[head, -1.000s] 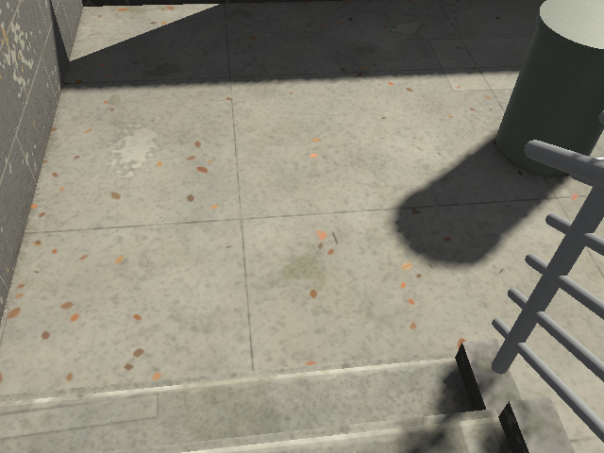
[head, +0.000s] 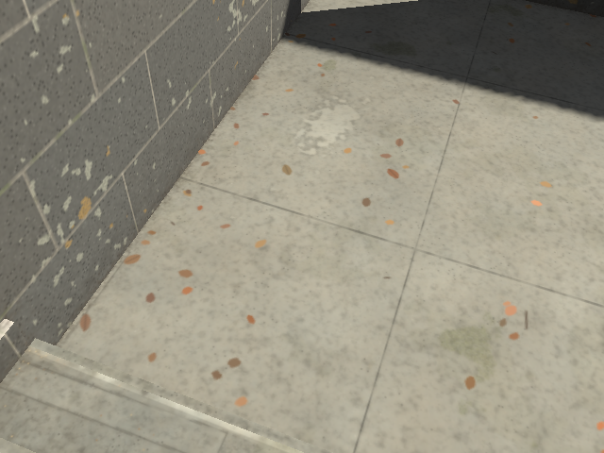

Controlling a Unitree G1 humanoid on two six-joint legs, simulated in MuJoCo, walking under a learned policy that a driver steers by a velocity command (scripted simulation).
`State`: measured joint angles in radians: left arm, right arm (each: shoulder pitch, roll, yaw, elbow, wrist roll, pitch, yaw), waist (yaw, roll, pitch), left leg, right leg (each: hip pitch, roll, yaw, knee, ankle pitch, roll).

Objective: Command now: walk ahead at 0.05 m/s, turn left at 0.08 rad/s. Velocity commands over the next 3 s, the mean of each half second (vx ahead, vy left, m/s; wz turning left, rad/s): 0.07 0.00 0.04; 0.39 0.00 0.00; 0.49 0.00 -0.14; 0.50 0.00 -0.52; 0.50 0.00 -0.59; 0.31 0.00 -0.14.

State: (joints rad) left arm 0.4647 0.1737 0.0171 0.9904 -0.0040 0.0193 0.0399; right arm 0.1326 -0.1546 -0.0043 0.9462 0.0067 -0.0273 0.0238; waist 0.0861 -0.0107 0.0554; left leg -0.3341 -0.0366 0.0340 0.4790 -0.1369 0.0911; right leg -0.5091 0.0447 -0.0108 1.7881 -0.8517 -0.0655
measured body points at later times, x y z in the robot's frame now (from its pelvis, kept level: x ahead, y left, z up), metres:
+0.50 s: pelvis +0.02 -0.05 +0.00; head -0.02 -0.07 +0.44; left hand +0.08 +0.18 -0.14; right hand +0.05 -0.31 -0.15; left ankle +0.11 +0.06 -0.70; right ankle +0.02 -0.15 -0.73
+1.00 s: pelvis +0.20 +0.00 -0.03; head +0.20 +0.01 +0.42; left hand +0.13 +0.25 -0.17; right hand +0.37 -0.23 -0.14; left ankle +0.20 +0.10 -0.74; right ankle +0.03 -0.14 -0.69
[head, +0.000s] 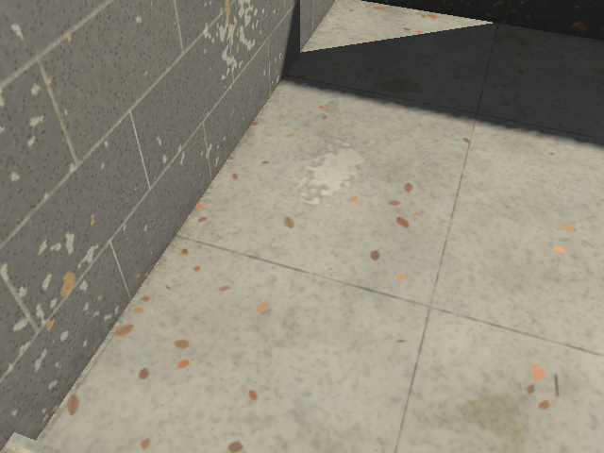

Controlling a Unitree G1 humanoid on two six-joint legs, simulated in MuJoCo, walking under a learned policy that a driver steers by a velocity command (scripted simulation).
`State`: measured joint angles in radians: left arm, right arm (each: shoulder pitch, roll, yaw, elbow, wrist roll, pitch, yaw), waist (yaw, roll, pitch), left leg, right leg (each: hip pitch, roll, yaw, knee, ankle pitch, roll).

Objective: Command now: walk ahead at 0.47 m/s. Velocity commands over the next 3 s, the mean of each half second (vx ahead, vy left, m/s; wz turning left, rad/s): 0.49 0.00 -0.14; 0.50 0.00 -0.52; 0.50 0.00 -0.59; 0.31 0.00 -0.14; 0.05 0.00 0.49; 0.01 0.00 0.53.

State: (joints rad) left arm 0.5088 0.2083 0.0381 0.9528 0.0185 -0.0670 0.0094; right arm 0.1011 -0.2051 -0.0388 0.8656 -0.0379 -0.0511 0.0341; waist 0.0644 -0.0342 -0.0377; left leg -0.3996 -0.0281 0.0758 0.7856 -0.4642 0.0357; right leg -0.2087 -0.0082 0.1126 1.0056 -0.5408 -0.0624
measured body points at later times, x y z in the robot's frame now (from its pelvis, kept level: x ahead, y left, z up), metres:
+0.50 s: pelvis +0.28 +0.03 -0.15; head +0.30 +0.04 +0.30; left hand +0.27 +0.27 -0.30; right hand +0.32 -0.21 -0.29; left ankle +0.34 +0.16 -0.79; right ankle +0.22 -0.01 -0.86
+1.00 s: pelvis +0.61 +0.09 -0.29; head +0.64 +0.10 +0.15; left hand +0.76 +0.31 -0.44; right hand +0.52 -0.13 -0.43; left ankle +0.62 +0.17 -1.02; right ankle +0.61 -0.03 -0.91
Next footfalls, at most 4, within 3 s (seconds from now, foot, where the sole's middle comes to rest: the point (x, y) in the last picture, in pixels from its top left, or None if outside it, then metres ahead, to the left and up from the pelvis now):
0.32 right None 0.26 -0.02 -0.90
0.78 left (267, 447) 0.66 0.16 -1.06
1.26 right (347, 394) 0.83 -0.05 -1.06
1.76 left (377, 298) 1.17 -0.15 -1.06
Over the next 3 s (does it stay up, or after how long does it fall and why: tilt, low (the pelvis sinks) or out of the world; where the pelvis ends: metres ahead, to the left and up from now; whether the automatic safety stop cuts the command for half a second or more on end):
stays up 1.00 -0.10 -0.28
